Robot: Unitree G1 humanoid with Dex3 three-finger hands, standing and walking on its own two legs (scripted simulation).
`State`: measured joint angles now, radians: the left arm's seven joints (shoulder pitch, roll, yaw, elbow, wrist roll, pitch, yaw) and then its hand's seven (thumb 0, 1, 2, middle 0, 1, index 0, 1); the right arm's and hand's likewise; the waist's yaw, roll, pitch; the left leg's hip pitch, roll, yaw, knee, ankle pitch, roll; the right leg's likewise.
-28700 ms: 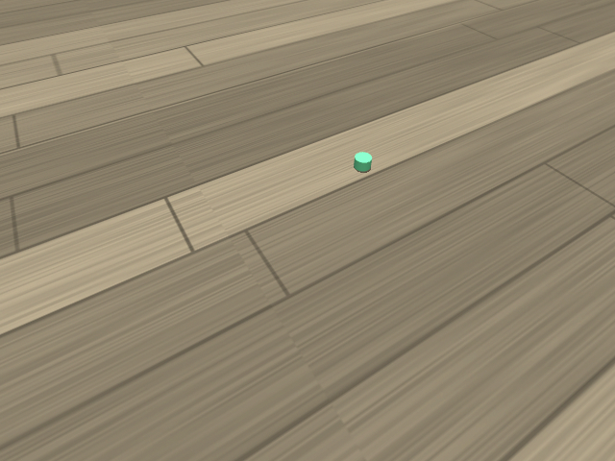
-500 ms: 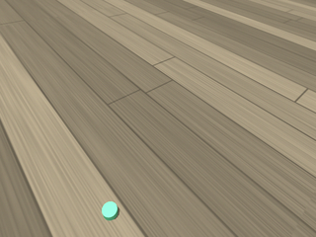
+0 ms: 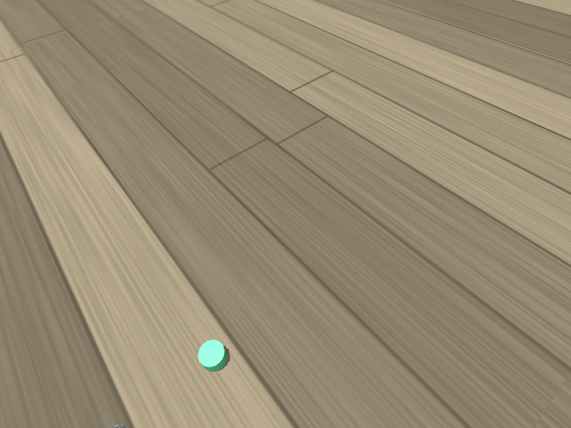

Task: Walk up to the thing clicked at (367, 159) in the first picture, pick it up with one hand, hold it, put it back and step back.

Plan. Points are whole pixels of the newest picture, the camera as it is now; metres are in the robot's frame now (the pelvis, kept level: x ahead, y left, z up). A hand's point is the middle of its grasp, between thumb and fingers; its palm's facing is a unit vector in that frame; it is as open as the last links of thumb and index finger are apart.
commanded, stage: stand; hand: left
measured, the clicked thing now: (212, 355) +0.45 +0.29 -0.74
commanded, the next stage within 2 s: walk up in 0.66 s
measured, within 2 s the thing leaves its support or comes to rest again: neither
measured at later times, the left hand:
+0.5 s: hand out of the picture +0.09 +0.29 -0.14, palm faces -0.05 -0.94 -0.34, open 7.3 cm
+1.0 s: hand out of the picture +0.09 +0.30 -0.16, palm faces -0.05 -0.92 -0.38, open 7.3 cm
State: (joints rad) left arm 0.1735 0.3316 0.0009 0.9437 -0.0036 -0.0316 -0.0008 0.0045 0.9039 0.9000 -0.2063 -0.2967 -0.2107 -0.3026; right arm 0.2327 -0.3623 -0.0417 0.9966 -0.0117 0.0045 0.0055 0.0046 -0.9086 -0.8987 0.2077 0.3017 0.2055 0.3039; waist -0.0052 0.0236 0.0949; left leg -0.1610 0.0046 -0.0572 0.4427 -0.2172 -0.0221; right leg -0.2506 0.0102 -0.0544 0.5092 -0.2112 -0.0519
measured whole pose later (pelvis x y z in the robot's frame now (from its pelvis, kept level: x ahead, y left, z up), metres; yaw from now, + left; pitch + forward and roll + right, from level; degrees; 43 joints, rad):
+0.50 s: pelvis +0.01 +0.04 +0.01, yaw -2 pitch -2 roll +0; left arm 0.12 0.36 -0.01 1.14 0.00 -0.01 -0.02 0.00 0.91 0.90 -0.20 -0.30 -0.21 -0.30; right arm 0.11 -0.34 0.00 1.13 -0.01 -0.02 0.01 0.00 -0.91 -0.90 0.21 0.30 0.20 0.30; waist 0.01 0.00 0.05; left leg -0.09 -0.01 -0.01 0.33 -0.20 0.00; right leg -0.16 0.00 -0.01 0.33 -0.13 0.00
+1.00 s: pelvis -0.03 +0.05 -0.01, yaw -1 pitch -2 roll +1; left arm 0.03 0.37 0.04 0.97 0.01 0.04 0.01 0.00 0.91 0.90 -0.20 -0.30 -0.21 -0.30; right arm 0.02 -0.42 -0.05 0.99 0.00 0.06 -0.01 0.00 -0.91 -0.90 0.21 0.30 0.20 0.30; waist 0.00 0.00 0.21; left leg -0.36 -0.05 -0.03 0.84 -0.46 0.04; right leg -0.36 -0.03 -0.01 0.59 -0.19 -0.01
